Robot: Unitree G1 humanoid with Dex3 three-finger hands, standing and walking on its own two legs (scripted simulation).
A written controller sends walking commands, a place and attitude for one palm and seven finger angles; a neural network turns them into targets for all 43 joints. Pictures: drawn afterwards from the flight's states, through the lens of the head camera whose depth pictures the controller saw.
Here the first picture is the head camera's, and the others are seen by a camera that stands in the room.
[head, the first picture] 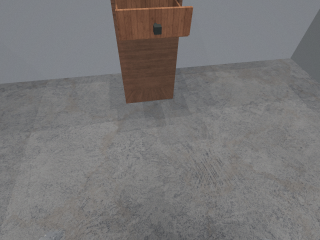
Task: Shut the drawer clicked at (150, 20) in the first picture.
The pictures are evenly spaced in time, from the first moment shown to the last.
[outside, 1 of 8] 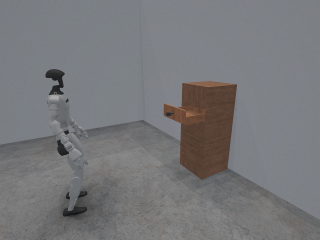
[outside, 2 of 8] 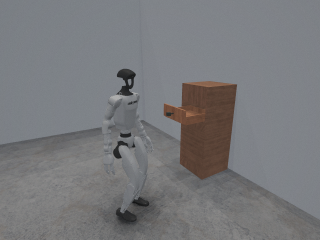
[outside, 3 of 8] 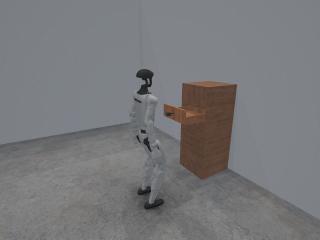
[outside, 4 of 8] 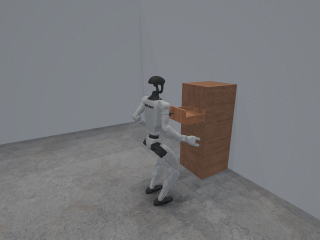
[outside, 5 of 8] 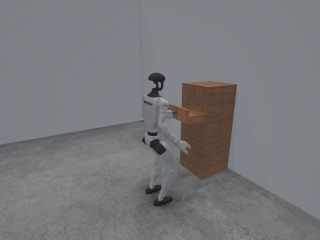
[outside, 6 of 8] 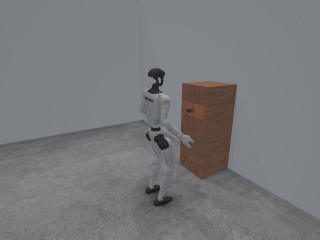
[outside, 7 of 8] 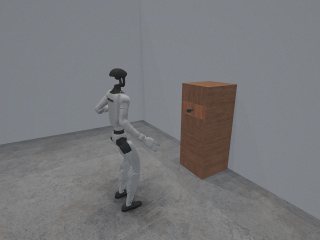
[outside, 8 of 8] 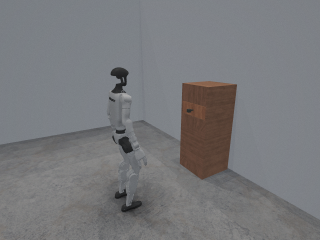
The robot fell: no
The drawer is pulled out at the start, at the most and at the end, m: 0.28 0.28 0.00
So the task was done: yes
